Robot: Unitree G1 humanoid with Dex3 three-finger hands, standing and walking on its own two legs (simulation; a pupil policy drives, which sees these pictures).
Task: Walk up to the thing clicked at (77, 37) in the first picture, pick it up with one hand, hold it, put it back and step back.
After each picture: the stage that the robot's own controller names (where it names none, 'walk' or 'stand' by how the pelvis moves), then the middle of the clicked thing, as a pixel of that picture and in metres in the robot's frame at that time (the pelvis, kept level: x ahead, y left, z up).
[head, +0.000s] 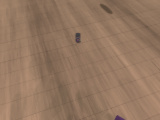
stand; (78, 37) +1.56 +0.03 -0.72
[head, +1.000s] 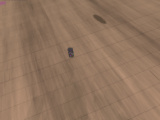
walk; (70, 52) +1.41 +0.25 -0.70
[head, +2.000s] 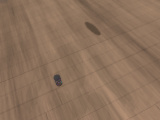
walk; (58, 80) +0.89 +0.35 -0.71
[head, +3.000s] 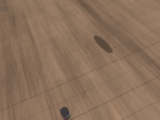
walk; (65, 113) +0.55 +0.25 -0.71
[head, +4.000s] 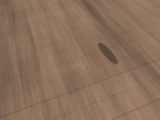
stand; out of the picture +0.40 +0.19 -0.70
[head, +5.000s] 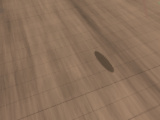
stand; out of the picture +0.37 +0.17 -0.73
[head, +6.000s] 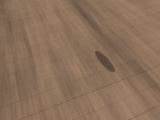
stand; out of the picture +0.37 +0.18 -0.73
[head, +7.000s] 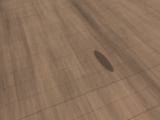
stand; out of the picture +0.35 +0.19 -0.73
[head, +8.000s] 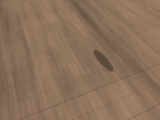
stand; out of the picture +0.35 +0.19 -0.73
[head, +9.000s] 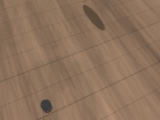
go down; (46, 106) +0.39 +0.20 -0.59
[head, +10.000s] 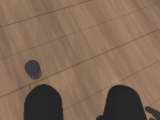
go down; (33, 70) +0.43 +0.24 -0.31
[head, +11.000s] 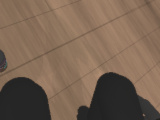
close in; out of the picture +0.41 +0.28 -0.25
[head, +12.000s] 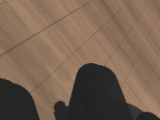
close; out of the picture +0.41 +0.29 -0.21
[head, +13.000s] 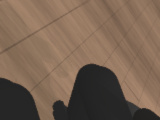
lift; out of the picture +0.39 +0.30 -0.22
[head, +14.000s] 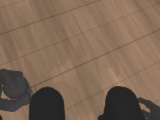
lift; (20, 91) +0.30 +0.23 -0.07
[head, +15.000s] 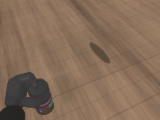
hold; (41, 97) +0.32 +0.16 +0.02
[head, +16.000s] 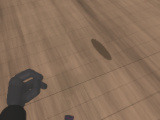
hold; out of the picture +0.40 +0.11 -0.61
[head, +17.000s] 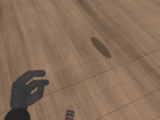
hold; (69, 118) +0.47 +0.11 -0.70
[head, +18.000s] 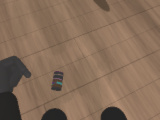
crouch; (57, 81) +0.50 +0.15 -0.52
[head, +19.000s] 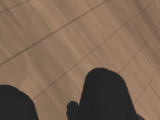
lower; out of the picture +0.50 +0.26 -0.26
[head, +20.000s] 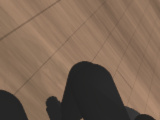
lower; out of the picture +0.49 +0.31 -0.25
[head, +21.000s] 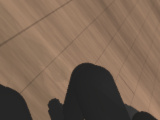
lower; out of the picture +0.49 +0.33 -0.25
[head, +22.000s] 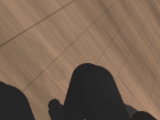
lower; out of the picture +0.49 +0.34 -0.25
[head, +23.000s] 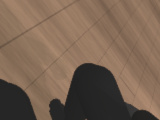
lower; out of the picture +0.49 +0.36 -0.25
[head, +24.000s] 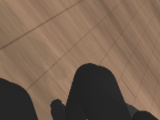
withdraw; out of the picture +0.49 +0.37 -0.25
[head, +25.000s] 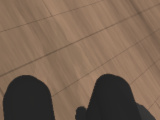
stand; out of the picture +0.53 +0.54 -0.29
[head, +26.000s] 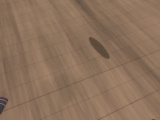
stand; (0, 105) +0.60 +0.62 -0.66
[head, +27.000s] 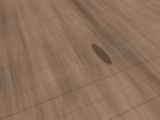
stand; out of the picture +0.68 +0.83 -0.69
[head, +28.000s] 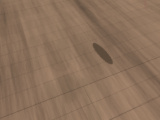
stand; out of the picture +0.71 +1.02 -0.69
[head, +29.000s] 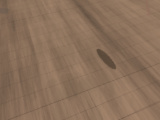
stand; out of the picture +0.79 +1.20 -0.74
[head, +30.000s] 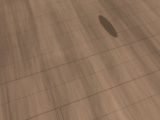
walk; out of the picture +0.94 +1.36 -0.72
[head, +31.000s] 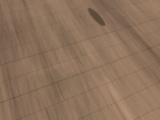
walk; out of the picture +1.20 +1.53 -0.73
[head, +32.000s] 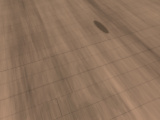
stand; out of the picture +1.49 +1.72 -0.73
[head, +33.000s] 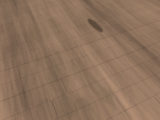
stand; out of the picture +1.47 +1.89 -0.75
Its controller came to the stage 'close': yes
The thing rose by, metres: 0.70
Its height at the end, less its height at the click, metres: -0.02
